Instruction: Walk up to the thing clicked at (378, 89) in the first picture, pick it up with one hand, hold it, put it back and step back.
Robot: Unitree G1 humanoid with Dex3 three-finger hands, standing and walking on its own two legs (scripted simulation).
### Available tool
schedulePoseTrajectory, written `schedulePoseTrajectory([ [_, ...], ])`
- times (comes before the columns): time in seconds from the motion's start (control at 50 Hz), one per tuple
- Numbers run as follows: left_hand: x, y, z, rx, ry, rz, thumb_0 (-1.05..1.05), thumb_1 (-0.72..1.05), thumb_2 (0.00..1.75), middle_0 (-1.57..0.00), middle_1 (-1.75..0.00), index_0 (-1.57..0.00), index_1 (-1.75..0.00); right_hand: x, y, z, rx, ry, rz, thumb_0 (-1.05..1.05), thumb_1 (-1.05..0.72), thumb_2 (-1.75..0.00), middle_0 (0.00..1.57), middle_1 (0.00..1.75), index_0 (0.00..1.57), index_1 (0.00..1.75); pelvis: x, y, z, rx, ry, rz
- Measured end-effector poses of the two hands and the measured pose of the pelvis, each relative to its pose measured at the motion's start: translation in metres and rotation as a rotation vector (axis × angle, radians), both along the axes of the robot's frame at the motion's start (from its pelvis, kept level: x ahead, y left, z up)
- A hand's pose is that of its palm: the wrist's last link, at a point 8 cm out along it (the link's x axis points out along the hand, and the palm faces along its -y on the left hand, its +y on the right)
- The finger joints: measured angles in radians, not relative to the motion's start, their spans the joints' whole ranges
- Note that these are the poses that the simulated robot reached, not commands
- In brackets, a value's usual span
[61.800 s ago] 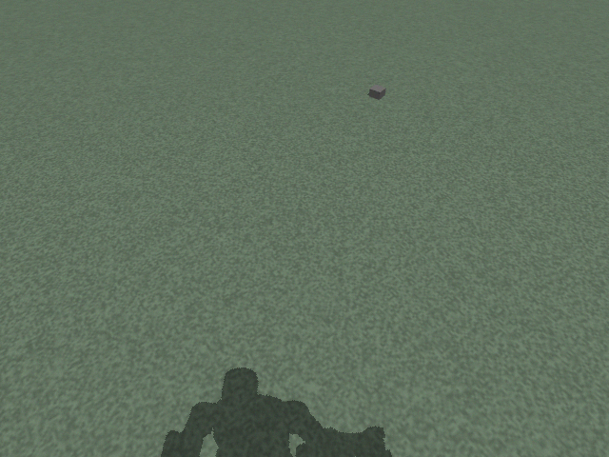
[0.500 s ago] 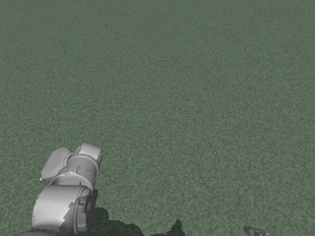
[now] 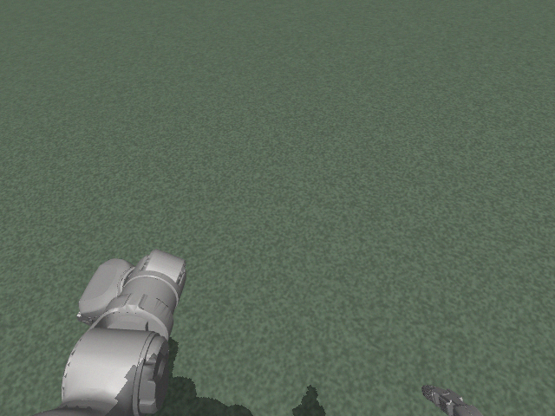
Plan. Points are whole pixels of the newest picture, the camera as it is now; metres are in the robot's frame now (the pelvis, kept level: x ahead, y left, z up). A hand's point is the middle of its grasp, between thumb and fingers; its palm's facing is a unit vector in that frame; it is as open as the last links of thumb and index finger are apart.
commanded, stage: hold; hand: left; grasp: from above
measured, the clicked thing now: (140, 302) +0.35 +0.23 -0.04
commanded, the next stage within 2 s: crouch in 0.66 s
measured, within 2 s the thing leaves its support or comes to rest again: neither
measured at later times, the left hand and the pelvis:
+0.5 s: hand (126, 301) +0.33 +0.24 -0.01, palm faces -0.06 -0.45 -0.89, open 10.4 cm; pelvis +0.01 +0.00 +0.01, yaw +0 degrees
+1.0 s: hand (134, 308) +0.33 +0.23 -0.03, palm faces -0.11 -0.45 -0.89, open 10.4 cm; pelvis +0.02 +0.00 +0.01, yaw +0 degrees
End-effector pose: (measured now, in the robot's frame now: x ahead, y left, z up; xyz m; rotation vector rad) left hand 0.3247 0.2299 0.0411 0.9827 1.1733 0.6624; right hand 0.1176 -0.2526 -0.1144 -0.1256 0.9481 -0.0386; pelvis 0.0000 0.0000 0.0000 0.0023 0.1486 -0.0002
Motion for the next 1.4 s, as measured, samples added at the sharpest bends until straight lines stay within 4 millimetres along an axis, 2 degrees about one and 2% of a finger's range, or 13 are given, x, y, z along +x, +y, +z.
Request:
schedulePoseTrajectory([
  [0.54,0.003,0.014,0.011,0.002,0.013,0.020,-0.01,-0.02,0.52,-0.66,-0.53,-0.64,-0.57,0.025,0.008,0.011,0.012,-0.027,0.022,0.01,-0.91,-0.90,0.19,0.30,0.20,0.30,0.011,0.004,0.008,0.000,-0.007,0.006],
  [0.76,0.004,0.009,0.003,-0.008,0.021,0.008,-0.01,-0.01,0.52,-0.66,-0.53,-0.64,-0.57,0.035,0.008,0.012,0.016,-0.037,0.021,0.01,-0.90,-0.90,0.19,0.30,0.20,0.30,0.015,0.003,0.009,0.003,-0.001,0.005],
  [0.96,0.005,0.008,-0.006,-0.008,0.043,0.006,-0.01,0.00,0.52,-0.64,-0.54,-0.63,-0.57,0.035,0.003,0.009,0.016,-0.018,0.014,0.01,-0.87,-0.89,0.19,0.30,0.20,0.30,0.018,-0.001,0.007,0.003,0.020,0.007],
  [1.06,0.001,0.009,-0.023,0.000,0.085,-0.015,-0.01,0.00,0.51,-0.64,-0.54,-0.62,-0.57,0.024,-0.001,0.007,-0.001,0.004,0.004,0.01,-0.86,-0.89,0.19,0.30,0.20,0.30,0.015,-0.002,0.004,0.000,0.045,0.005],
  [1.18,-0.002,0.011,-0.060,0.009,0.114,-0.038,0.00,0.01,0.50,-0.63,-0.55,-0.62,-0.57,-0.003,-0.005,-0.007,-0.040,0.065,0.005,0.01,-0.86,-0.89,0.19,0.30,0.20,0.30,0.004,-0.001,-0.011,-0.002,0.113,0.001],
  [1.26,0.001,0.015,-0.095,0.024,0.101,-0.035,0.00,0.01,0.51,-0.62,-0.57,-0.61,-0.58,-0.030,-0.008,-0.030,-0.069,0.136,0.022,0.01,-0.86,-0.89,0.19,0.30,0.20,0.30,-0.007,0.000,-0.032,-0.004,0.178,-0.004],
  [1.4,0.007,0.015,-0.170,0.030,0.061,-0.038,0.00,-0.01,0.54,-0.62,-0.59,-0.61,-0.59,-0.079,-0.007,-0.086,-0.086,0.279,0.023,0.01,-0.88,-0.89,0.19,0.30,0.20,0.30,-0.030,0.007,-0.082,-0.015,0.292,-0.009],
])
